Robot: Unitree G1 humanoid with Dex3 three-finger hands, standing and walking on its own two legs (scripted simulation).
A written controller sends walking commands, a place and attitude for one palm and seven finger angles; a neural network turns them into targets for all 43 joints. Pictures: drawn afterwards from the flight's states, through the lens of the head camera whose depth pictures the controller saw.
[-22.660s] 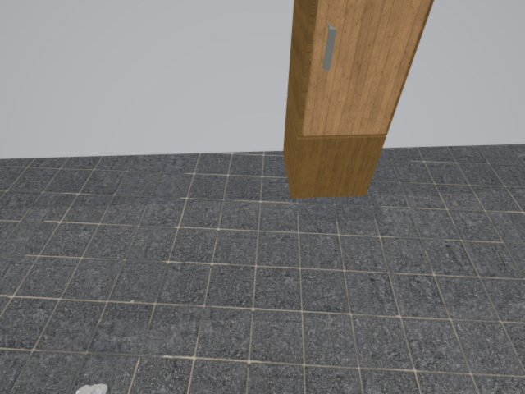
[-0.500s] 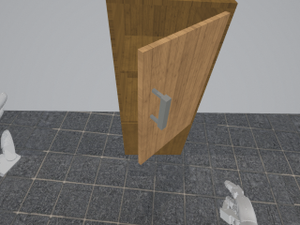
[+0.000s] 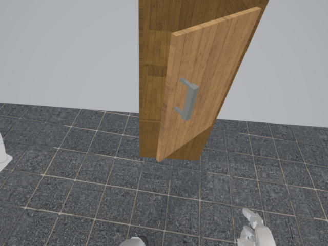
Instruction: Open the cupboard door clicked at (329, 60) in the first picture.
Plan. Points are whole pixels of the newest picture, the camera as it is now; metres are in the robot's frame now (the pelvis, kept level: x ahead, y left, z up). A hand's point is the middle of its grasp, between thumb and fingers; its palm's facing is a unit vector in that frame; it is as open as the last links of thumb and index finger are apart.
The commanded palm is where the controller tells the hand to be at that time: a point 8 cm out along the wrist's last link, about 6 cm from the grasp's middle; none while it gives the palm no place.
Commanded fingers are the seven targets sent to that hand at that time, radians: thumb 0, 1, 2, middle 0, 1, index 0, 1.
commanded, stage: step back with the hand held close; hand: left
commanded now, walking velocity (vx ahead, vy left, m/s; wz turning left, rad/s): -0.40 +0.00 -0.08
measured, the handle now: (184, 99) +0.52 -0.03 +0.06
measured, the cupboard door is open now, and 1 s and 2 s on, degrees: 41 41 41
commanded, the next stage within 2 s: stop stepping back and stand still in 0.14 s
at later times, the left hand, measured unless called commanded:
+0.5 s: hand (19, 210) +0.14 +0.22 +0.18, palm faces +0.23 -0.83 -0.50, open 7.4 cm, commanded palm +0.08 +0.27 +0.19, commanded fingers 0.00 0.90 0.90 -0.20 -0.30 -0.20 -0.30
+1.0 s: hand out of the picture +0.09 +0.25 +0.17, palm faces +0.35 -0.81 -0.47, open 7.4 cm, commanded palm +0.03 +0.30 +0.19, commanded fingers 0.00 0.90 0.90 -0.20 -0.30 -0.20 -0.30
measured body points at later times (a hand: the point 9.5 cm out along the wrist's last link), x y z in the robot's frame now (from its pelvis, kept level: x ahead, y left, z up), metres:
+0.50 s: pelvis -0.10 -0.01 +0.02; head -0.09 +0.03 +0.46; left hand +0.12 +0.27 +0.21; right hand +0.02 -0.27 -0.04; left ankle +0.01 +0.05 -0.73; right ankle -0.12 -0.12 -0.69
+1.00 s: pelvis -0.14 +0.01 +0.01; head -0.15 +0.01 +0.46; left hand +0.06 +0.29 +0.20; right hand +0.00 -0.25 -0.07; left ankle -0.15 +0.16 -0.73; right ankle -0.15 -0.09 -0.73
